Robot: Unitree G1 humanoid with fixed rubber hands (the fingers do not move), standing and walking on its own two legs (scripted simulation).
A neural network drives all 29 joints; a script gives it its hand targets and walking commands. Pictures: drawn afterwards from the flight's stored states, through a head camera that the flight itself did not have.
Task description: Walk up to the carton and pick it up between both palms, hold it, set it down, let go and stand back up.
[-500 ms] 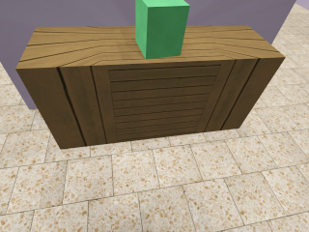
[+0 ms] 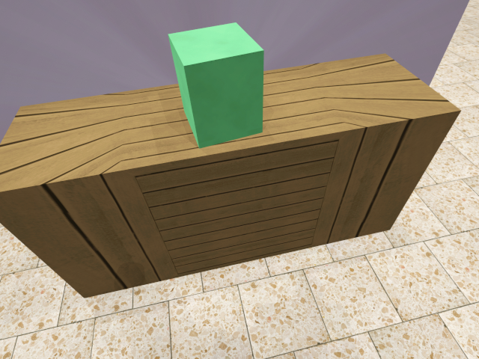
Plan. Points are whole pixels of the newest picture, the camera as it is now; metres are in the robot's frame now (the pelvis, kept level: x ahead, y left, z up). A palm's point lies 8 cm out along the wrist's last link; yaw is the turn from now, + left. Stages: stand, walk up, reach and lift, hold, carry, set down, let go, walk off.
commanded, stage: walk up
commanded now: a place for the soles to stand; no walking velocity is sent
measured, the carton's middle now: (217, 85) +0.85 +0.07 +0.04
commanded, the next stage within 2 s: none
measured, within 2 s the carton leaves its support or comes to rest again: neither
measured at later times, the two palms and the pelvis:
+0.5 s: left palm (91, 329) +0.24 +0.31 -0.13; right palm (344, 311) +0.26 -0.18 -0.11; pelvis +0.20 +0.06 +0.00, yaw +1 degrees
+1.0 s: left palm (115, 248) +0.40 +0.30 -0.10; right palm (330, 232) +0.44 -0.20 -0.13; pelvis +0.39 +0.05 +0.01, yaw +0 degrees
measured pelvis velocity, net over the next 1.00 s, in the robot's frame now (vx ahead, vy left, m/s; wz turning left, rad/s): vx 0.39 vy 0.05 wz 0.00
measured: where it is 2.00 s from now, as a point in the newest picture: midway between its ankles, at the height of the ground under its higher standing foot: (242, 319)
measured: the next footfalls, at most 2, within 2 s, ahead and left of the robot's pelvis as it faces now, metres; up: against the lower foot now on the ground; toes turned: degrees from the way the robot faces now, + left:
left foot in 0.30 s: +0.29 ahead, +0.15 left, +0.00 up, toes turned +7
right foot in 0.74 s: +0.46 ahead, -0.04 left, +0.00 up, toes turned -3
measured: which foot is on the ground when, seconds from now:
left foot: up 0.00-0.28, down 0.30-0.74, up 0.76-1.00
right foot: down 0.00-0.30, up 0.32-0.72, down 0.74-1.00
